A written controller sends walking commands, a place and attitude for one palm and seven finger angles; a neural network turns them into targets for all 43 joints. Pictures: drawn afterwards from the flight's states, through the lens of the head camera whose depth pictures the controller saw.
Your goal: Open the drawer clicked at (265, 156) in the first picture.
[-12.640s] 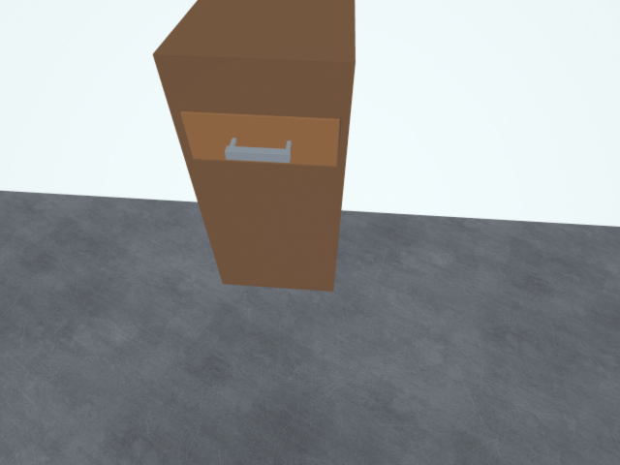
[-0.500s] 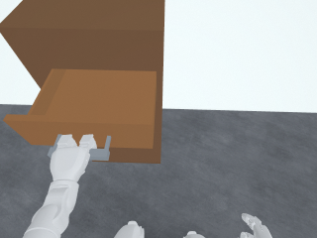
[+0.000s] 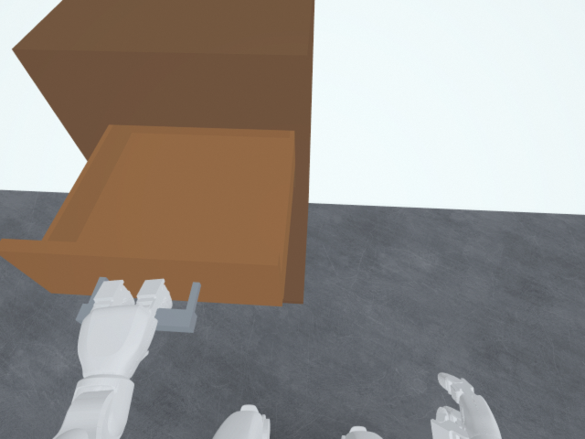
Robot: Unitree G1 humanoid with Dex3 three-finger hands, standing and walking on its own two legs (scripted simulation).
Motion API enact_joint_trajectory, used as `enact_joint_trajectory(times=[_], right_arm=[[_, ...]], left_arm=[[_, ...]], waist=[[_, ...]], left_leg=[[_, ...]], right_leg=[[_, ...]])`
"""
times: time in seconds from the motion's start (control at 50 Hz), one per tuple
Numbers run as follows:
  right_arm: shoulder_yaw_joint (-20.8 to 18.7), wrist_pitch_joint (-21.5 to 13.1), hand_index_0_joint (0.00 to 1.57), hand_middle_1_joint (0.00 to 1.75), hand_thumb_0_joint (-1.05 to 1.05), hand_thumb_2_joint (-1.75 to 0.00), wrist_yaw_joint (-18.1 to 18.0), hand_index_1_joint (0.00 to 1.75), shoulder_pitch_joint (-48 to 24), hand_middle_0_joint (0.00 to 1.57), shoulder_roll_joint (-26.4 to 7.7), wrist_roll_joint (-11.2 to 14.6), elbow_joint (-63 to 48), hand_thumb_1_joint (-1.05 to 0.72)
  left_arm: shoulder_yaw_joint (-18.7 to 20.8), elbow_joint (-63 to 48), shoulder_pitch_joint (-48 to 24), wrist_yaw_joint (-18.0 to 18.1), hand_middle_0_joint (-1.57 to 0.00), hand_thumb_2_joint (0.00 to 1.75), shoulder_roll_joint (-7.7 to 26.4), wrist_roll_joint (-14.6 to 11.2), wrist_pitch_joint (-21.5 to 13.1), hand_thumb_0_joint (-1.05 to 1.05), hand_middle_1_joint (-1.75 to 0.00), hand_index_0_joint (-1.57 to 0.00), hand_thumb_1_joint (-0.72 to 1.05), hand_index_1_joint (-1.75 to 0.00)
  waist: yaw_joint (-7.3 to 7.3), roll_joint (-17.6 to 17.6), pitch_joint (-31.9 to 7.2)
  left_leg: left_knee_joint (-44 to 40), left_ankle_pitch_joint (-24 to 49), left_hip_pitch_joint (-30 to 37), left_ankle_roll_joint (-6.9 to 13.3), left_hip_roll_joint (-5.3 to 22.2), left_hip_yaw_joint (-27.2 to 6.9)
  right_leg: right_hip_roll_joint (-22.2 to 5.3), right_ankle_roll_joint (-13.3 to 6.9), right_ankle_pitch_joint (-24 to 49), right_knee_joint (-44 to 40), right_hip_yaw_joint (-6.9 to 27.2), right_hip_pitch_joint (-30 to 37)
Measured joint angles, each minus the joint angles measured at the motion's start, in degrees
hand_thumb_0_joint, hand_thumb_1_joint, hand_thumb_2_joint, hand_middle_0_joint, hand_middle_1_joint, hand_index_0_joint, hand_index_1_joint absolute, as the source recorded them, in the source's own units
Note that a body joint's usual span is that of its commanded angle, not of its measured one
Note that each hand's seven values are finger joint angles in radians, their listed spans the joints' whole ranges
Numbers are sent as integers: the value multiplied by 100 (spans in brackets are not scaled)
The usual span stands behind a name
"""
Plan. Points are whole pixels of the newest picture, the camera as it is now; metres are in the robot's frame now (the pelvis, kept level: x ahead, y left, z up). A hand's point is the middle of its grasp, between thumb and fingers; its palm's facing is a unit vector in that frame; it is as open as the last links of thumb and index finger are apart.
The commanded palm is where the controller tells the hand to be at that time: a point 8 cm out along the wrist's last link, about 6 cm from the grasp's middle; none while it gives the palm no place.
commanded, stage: pull the drawer open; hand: left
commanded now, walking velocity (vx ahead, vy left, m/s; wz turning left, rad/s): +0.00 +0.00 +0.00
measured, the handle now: (143, 302) +0.30 +0.24 -0.01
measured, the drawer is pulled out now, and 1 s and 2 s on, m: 0.26 0.30 0.30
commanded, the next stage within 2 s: open the thumb to release the handle in 0.48 s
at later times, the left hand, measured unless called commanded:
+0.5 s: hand (128, 372) +0.21 +0.24 -0.03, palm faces -0.02 -0.07 -1.00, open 5.7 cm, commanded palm +0.16 +0.24 +0.02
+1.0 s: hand (127, 370) +0.21 +0.24 -0.03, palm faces -0.01 -0.08 -1.00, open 10.6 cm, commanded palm +0.19 +0.24 +0.02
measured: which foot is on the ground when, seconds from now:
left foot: down 0.00-1.00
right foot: down 0.00-1.00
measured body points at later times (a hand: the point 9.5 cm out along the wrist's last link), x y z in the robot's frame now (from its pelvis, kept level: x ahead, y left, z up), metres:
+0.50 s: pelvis +0.00 -0.01 -0.01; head +0.07 -0.02 +0.44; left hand +0.21 +0.24 +0.02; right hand +0.19 -0.24 -0.12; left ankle +0.03 +0.11 -0.66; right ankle -0.02 -0.12 -0.66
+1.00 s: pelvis +0.00 +0.00 -0.01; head +0.06 -0.02 +0.44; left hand +0.21 +0.24 +0.03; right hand +0.19 -0.23 -0.12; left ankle +0.03 +0.11 -0.66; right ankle -0.02 -0.12 -0.66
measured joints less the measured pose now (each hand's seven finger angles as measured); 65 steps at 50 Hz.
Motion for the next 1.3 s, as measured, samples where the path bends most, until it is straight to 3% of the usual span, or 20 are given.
enact_joint_trajectory(times=[0.4, 0.6, 0.72, 0.88, 0.98, 1.1, 1.3], right_arm=[[18, 40, 20, 30, 1, -90, 74, 30, -75, 21, -33, -50, -181, -90], [82, 65, 20, 30, 1, -90, 196, 30, -104, 21, 25, -60, -361, -90], [-21, 26, 20, 30, 0, -90, 120, 30, -80, 21, -86, -127, -214, -90], [43, 48, 20, 30, 1, -90, 23, 30, -61, 20, -44, -68, -132, -90], [97, -1, 20, 30, 1, -90, 8, 30, -16, 21, 26, -58, -160, -90], [83, -2, 20, 30, 0, -90, 32, 30, 1, 21, 21, -81, -174, -90], [51, 11, 20, 30, 1, -90, 9, 30, 0, 21, -41, -62, -116, -90]], left_arm=[[218, -880, 1062, 115, -30, 79, 80, -89, -215, 2, -135, -42, 68, -135], [346, -1219, 1493, 57, -30, 74, 120, -213, -211, 2, -135, -42, 69, -135], [323, -1019, 1124, 243, -34, 76, 73, -107, -250, 0, -134, -41, 65, -134], [149, -897, 821, 26, -36, 66, -11, -165, 50, 0, -130, -38, 35, -130], [103, -832, 801, -87, -35, 54, 18, -161, -58, 0, -127, -36, 6, -127], [147, -760, 820, 24, -33, 40, 57, -83, -181, 0, -123, -33, -27, -123], [11, -708, 656, 56, -32, 31, -40, -105, 54, 0, -121, -32, -47, -121]], waist=[[37, -28, -21], [-46, -47, -76], [123, 4, -86], [176, 32, -17], [136, 23, -33], [115, 17, -56], [124, 30, -12]], left_leg=[[266, -118, -204, -41, 18, -4], [315, -210, -210, -47, 56, 59], [497, -240, -431, -36, -18, -56], [367, -145, -305, -31, -57, -106], [245, -77, -207, -36, -42, -99], [284, -66, -239, -38, -32, -108], [296, -19, -239, -21, -53, -122]], right_leg=[[19, -43, -150, 323, 0, -230], [53, -46, -213, 384, 68, -272], [-9, -35, -294, 535, -51, -416], [-41, -33, -216, 397, -102, -264], [-26, -36, -135, 270, -93, -175], [-15, -36, -121, 302, -100, -202], [-34, -24, -86, 318, -115, -194]])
